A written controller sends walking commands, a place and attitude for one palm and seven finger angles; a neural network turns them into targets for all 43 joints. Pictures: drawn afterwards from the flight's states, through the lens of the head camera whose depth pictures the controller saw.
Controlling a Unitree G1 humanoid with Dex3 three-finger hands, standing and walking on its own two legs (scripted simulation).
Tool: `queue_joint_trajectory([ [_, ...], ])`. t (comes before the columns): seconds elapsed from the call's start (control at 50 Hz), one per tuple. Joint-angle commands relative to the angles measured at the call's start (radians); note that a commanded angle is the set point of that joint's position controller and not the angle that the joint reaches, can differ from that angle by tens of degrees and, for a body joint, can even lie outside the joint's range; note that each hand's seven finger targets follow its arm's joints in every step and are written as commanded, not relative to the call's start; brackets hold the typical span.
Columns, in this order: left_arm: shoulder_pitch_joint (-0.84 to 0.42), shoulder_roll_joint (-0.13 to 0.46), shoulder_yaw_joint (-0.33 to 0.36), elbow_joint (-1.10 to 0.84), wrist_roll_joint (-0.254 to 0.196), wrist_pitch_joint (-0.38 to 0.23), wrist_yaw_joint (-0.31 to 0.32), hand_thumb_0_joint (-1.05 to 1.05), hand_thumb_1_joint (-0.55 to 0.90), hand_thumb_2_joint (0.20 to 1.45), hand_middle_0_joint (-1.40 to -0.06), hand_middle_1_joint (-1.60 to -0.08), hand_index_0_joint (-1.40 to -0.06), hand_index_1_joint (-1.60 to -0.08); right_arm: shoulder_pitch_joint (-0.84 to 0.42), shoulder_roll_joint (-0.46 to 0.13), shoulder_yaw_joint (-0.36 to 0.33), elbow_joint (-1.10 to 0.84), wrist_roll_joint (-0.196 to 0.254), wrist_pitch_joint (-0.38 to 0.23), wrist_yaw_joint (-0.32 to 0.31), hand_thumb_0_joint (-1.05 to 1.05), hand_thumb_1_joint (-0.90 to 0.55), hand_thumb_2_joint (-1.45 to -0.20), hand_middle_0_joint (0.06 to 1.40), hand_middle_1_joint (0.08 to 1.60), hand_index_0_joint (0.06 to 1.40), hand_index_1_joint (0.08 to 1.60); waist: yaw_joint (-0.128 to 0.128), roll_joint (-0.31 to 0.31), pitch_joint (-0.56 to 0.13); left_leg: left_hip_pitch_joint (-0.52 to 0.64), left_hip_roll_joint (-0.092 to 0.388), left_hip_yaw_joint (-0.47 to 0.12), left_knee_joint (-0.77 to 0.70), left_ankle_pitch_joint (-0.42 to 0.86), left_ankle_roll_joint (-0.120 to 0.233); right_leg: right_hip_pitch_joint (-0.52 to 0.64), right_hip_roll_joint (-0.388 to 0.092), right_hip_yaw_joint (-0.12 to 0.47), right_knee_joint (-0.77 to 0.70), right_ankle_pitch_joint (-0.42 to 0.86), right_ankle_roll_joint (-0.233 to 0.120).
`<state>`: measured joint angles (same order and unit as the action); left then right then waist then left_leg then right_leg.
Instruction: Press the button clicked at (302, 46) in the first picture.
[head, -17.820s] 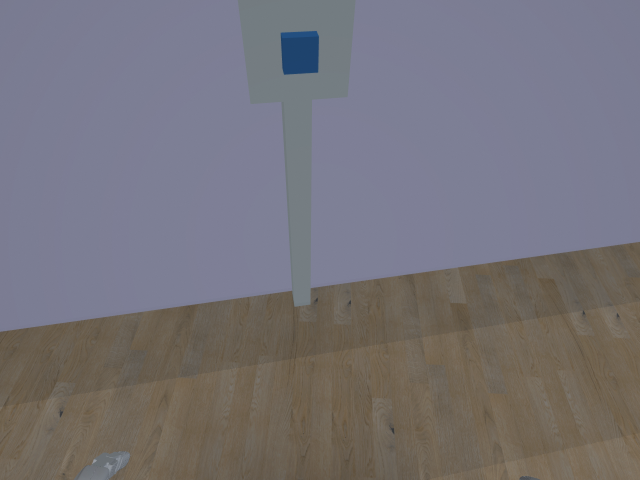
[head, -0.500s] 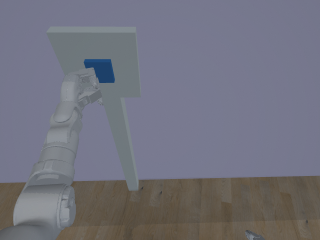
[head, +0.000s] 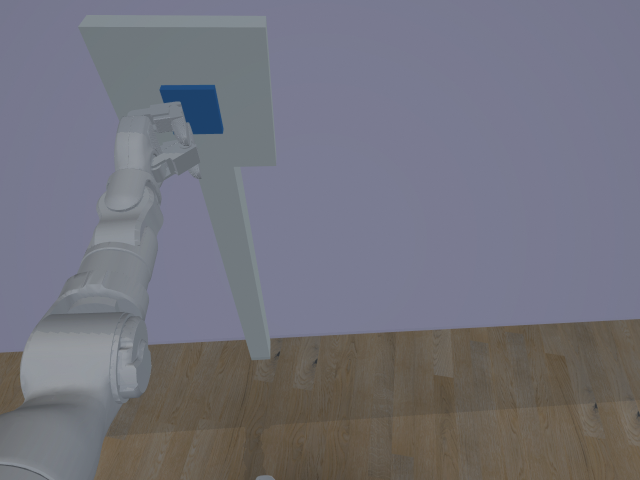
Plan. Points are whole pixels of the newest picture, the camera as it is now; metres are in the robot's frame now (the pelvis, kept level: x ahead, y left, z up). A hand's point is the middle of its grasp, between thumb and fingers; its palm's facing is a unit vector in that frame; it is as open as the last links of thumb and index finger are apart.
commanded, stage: pull the fist back off the button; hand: left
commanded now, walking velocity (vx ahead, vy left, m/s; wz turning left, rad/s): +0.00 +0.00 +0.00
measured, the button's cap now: (194, 106) +0.54 +0.15 +0.18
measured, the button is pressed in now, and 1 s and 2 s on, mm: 12 0 0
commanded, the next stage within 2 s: draw the hand back to the body in 1.02 s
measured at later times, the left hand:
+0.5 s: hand (196, 159) +0.47 +0.14 +0.15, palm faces +0.05 -1.00 +0.00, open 2.6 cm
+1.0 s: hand (192, 206) +0.39 +0.14 +0.15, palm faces +0.07 -1.00 -0.02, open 3.1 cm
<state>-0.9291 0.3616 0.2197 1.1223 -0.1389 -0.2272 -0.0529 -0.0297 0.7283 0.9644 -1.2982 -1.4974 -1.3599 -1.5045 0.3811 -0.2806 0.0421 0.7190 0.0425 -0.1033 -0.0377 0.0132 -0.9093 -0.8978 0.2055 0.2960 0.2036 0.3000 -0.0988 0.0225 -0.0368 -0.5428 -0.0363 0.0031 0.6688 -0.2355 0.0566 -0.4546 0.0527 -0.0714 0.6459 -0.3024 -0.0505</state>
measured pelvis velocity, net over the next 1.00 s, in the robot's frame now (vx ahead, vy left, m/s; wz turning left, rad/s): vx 0.05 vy -0.02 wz -0.01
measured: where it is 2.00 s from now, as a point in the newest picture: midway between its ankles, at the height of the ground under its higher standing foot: outside the picture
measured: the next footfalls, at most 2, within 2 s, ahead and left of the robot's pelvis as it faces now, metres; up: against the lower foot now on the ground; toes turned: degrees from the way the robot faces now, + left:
none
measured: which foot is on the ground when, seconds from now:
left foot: down 0.00-1.00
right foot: down 0.00-1.00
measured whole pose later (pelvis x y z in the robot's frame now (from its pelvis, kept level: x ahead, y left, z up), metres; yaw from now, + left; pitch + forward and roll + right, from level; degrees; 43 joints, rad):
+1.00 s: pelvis +0.05 -0.02 +0.01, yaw -1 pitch +1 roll +0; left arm -0.21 0.21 0.13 0.14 -0.20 0.12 -0.05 0.01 0.90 0.90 -1.30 -1.50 -1.30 -1.50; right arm 0.20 -0.25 0.04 0.57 0.06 -0.04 -0.04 0.02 -0.91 -0.90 0.20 0.30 0.20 0.30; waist 0.03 0.04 -0.06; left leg -0.29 -0.03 0.01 0.56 -0.28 0.03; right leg -0.22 0.06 -0.04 0.55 -0.35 -0.07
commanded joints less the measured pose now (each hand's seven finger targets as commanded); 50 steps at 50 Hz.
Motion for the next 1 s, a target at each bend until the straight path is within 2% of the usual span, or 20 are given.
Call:
queue_joint_trajectory([
  [0.0, -0.638, 0.164, 0.001, -0.226, -0.014, -0.063, 0.025, 0.000, 0.900, 0.900, -1.300, -1.500, -1.300, -1.500, 0.029, -0.161, -0.049, -0.095, 0.005, -0.049, -0.012, 0.000, -0.900, -0.900, 0.200, 0.300, 0.200, 0.300, -0.073, 0.005, -0.266, 0.242, 0.041, -0.104, -0.127, -0.238, -0.010, -0.094, -0.020, 0.083, -0.147, -0.109, 0.033],
  [0.06, -0.627, 0.162, 0.009, -0.220, -0.011, -0.062, 0.028, 0.000, 0.900, 0.900, -1.300, -1.500, -1.300, -1.500, 0.033, -0.163, -0.052, -0.095, 0.000, -0.055, -0.009, 0.000, -0.900, -0.900, 0.200, 0.300, 0.200, 0.300, -0.066, -0.010, -0.268, 0.233, 0.039, -0.109, -0.124, -0.252, -0.009, -0.096, -0.019, 0.080, -0.141, -0.116, 0.032],
  [0.12, -0.605, 0.139, -0.005, -0.233, -0.003, -0.062, 0.029, 0.000, 0.900, 0.900, -1.300, -1.500, -1.300, -1.500, 0.032, -0.159, -0.055, -0.101, -0.002, -0.061, -0.004, 0.000, -0.900, -0.900, 0.200, 0.300, 0.200, 0.300, -0.053, 0.034, -0.283, 0.261, 0.041, -0.112, -0.124, -0.237, -0.014, -0.108, -0.021, 0.074, -0.130, -0.101, 0.027],
  [0.16, -0.594, 0.100, -0.032, -0.248, -0.001, -0.062, 0.028, 0.000, 0.900, 0.900, -1.300, -1.500, -1.300, -1.500, 0.027, -0.157, -0.056, -0.105, -0.002, -0.063, 0.000, 0.000, -0.900, -0.900, 0.200, 0.300, 0.200, 0.300, -0.057, 0.043, -0.282, 0.286, 0.044, -0.124, -0.124, -0.237, -0.016, -0.129, -0.020, 0.066, -0.121, -0.092, 0.024],
  [0.2, -0.562, 0.096, -0.021, -0.253, -0.006, -0.059, 0.030, 0.000, 0.900, 0.900, -1.300, -1.500, -1.300, -1.500, 0.025, -0.159, -0.059, -0.108, -0.004, -0.067, 0.002, 0.000, -0.900, -0.900, 0.200, 0.300, 0.200, 0.300, -0.044, 0.032, -0.280, 0.292, 0.046, -0.126, -0.126, -0.233, -0.017, -0.130, -0.019, 0.064, -0.117, -0.086, 0.023],
  [0.26, -0.515, 0.114, 0.000, -0.255, -0.016, -0.049, 0.026, 0.000, 0.900, 0.900, -1.300, -1.500, -1.300, -1.500, 0.019, -0.159, -0.057, -0.118, -0.001, -0.064, 0.000, 0.000, -0.900, -0.900, 0.200, 0.300, 0.200, 0.300, -0.032, -0.042, -0.258, 0.244, 0.041, -0.112, -0.122, -0.225, -0.010, -0.086, -0.018, 0.070, -0.129, -0.087, 0.025],
  [0.34, -0.460, 0.086, -0.011, -0.333, -0.016, -0.044, 0.019, 0.000, 0.900, 0.900, -1.300, -1.500, -1.300, -1.500, 0.001, -0.147, -0.061, -0.136, 0.003, -0.064, 0.002, 0.000, -0.900, -0.900, 0.200, 0.300, 0.200, 0.300, -0.009, -0.001, -0.299, 0.304, 0.043, -0.102, -0.115, -0.136, -0.012, -0.070, -0.017, 0.065, -0.121, -0.035, 0.022],
  [0.36, -0.415, 0.100, 0.002, -0.342, -0.015, -0.041, 0.018, 0.000, 0.900, 0.900, -1.300, -1.500, -1.300, -1.500, -0.005, -0.147, -0.061, -0.142, 0.004, -0.061, 0.003, 0.000, -0.900, -0.900, 0.200, 0.300, 0.200, 0.300, 0.004, -0.001, -0.302, 0.306, 0.042, -0.101, -0.109, -0.116, -0.012, -0.056, -0.015, 0.066, -0.120, -0.021, 0.019],
  [0.44, -0.345, 0.052, -0.031, -0.450, -0.024, -0.022, 0.011, 0.000, 0.900, 0.900, -1.300, -1.500, -1.300, -1.500, -0.038, -0.132, -0.060, -0.168, 0.013, -0.055, 0.005, 0.000, -0.900, -0.900, 0.200, 0.300, 0.200, 0.300, 0.019, 0.029, -0.295, 0.347, 0.044, -0.093, -0.112, -0.052, -0.015, -0.042, -0.013, 0.060, -0.124, 0.024, 0.017],
  [0.48, -0.252, 0.063, -0.008, -0.486, -0.031, -0.005, 0.015, 0.000, 0.900, 0.900, -1.300, -1.500, -1.300, -1.500, -0.053, -0.131, -0.060, -0.181, 0.014, -0.052, 0.006, 0.000, -0.900, -0.900, 0.200, 0.300, 0.200, 0.300, 0.038, -0.015, -0.290, 0.340, 0.043, -0.084, -0.112, -0.011, -0.010, -0.004, -0.012, 0.062, -0.132, 0.055, 0.018],
  [0.54, -0.178, 0.012, -0.038, -0.604, -0.043, 0.024, 0.011, 0.000, 0.900, 0.900, -1.300, -1.500, -1.300, -1.500, -0.081, -0.121, -0.058, -0.204, 0.016, -0.050, 0.008, 0.000, -0.900, -0.900, 0.200, 0.300, 0.200, 0.300, 0.056, -0.005, -0.309, 0.378, 0.042, -0.075, -0.112, 0.061, -0.011, 0.027, -0.011, 0.057, -0.130, 0.119, 0.017],
  [0.56, -0.126, 0.022, -0.029, -0.621, -0.043, 0.037, 0.012, 0.000, 0.900, 0.900, -1.300, -1.500, -1.300, -1.500, -0.088, -0.122, -0.058, -0.210, 0.016, -0.047, 0.008, 0.000, -0.900, -0.900, 0.200, 0.300, 0.200, 0.300, 0.062, -0.030, -0.304, 0.369, 0.042, -0.072, -0.109, 0.074, -0.009, 0.047, -0.011, 0.059, -0.132, 0.133, 0.018],
  [0.64, -0.018, -0.004, -0.034, -0.812, -0.053, 0.072, 0.018, 0.000, 0.900, 0.900, -1.300, -1.500, -1.300, -1.500, -0.138, -0.106, -0.055, -0.242, 0.018, -0.041, 0.008, 0.000, -0.900, -0.900, 0.200, 0.300, 0.200, 0.300, 0.091, -0.012, -0.324, 0.408, 0.039, -0.055, -0.115, 0.161, -0.009, 0.108, -0.016, 0.063, -0.132, 0.230, 0.019],
  [0.72, 0.134, 0.023, 0.005, -0.992, -0.052, 0.105, 0.036, 0.000, 0.900, 0.900, -1.300, -1.500, -1.300, -1.500, -0.177, -0.092, -0.053, -0.263, 0.012, -0.033, 0.009, 0.000, -0.900, -0.900, 0.200, 0.300, 0.200, 0.300, 0.125, -0.017, -0.351, 0.426, 0.035, -0.034, -0.111, 0.280, -0.008, 0.196, -0.022, 0.070, -0.124, 0.368, 0.021],
  [0.82, 0.308, -0.010, -0.026, -1.120, -0.055, 0.197, 0.023, 0.000, 0.900, 0.900, -1.300, -1.500, -1.300, -1.500, -0.226, -0.080, -0.047, -0.283, 0.017, -0.007, 0.005, 0.000, -0.900, -0.900, 0.200, 0.300, 0.200, 0.300, 0.129, -0.032, -0.285, 0.410, 0.030, -0.016, -0.125, 0.313, -0.007, 0.242, -0.031, 0.073, -0.139, 0.456, 0.031],
  [0.86, 0.401, 0.011, -0.004, -1.155, -0.064, 0.240, 0.014, 0.000, 0.900, 0.900, -1.300, -1.500, -1.300, -1.500, -0.245, -0.082, -0.046, -0.291, 0.018, 0.006, 0.001, 0.000, -0.900, -0.900, 0.200, 0.300, 0.200, 0.300, 0.136, -0.059, -0.269, 0.399, 0.028, -0.011, -0.125, 0.310, -0.004, 0.268, -0.034, 0.079, -0.148, 0.488, 0.039],
  [0.88, 0.403, -0.031, -0.044, -1.181, -0.068, 0.260, 0.006, 0.000, 0.900, 0.900, -1.300, -1.500, -1.300, -1.500, -0.256, -0.076, -0.040, -0.295, 0.020, 0.014, -0.001, 0.000, -0.900, -0.900, 0.200, 0.300, 0.200, 0.300, 0.124, -0.046, -0.258, 0.406, 0.023, -0.010, -0.130, 0.303, -0.003, 0.266, -0.040, 0.081, -0.154, 0.502, 0.044],
  [0.92, 0.361, -0.056, -0.079, -1.220, -0.076, 0.294, -0.004, 0.000, 0.900, 0.900, -1.300, -1.500, -1.300, -1.500, -0.269, -0.074, -0.037, -0.294, 0.023, 0.023, -0.011, 0.000, -0.900, -0.900, 0.200, 0.300, 0.200, 0.300, 0.102, -0.030, -0.228, 0.420, 0.021, -0.016, -0.131, 0.275, -0.003, 0.235, -0.036, 0.076, -0.167, 0.463, 0.043],
  [0.96, 0.294, -0.051, -0.090, -1.246, -0.079, 0.308, -0.001, 0.000, 0.900, 0.900, -1.300, -1.500, -1.300, -1.500, -0.275, -0.078, -0.034, -0.286, 0.020, 0.027, -0.023, 0.000, -0.900, -0.900, 0.200, 0.300, 0.200, 0.300, 0.076, -0.060, -0.198, 0.429, 0.021, -0.025, -0.125, 0.242, 0.002, 0.204, -0.034, 0.079, -0.184, 0.416, 0.048],
  [0.98, 0.283, -0.040, -0.076, -1.242, -0.083, 0.314, 0.001, 0.000, 0.900, 0.900, -1.300, -1.500, -1.300, -1.500, -0.279, -0.078, -0.034, -0.282, 0.020, 0.029, -0.030, 0.000, -0.900, -0.900, 0.200, 0.300, 0.200, 0.300, 0.077, -0.043, -0.205, 0.431, 0.017, -0.027, -0.128, 0.226, 0.002, 0.203, -0.037, 0.082, -0.192, 0.399, 0.046],
])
